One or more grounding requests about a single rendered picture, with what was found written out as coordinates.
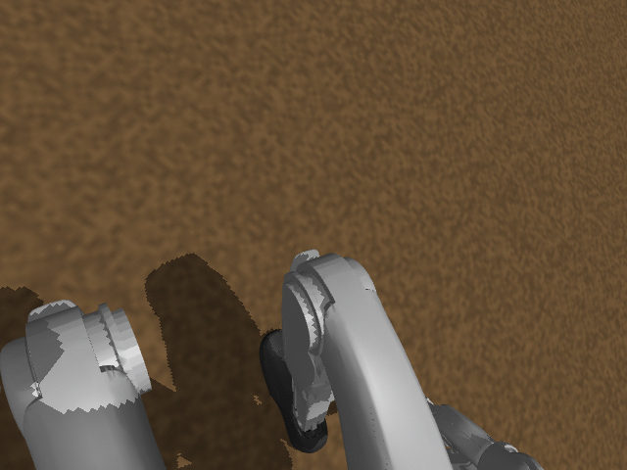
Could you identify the right robot foot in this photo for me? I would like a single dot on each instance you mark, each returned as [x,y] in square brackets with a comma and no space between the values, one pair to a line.
[279,383]

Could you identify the right robot hand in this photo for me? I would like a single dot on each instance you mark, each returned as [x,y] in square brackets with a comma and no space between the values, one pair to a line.
[467,441]

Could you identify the right robot arm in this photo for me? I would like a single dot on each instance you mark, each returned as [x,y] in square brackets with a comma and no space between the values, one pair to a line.
[503,456]

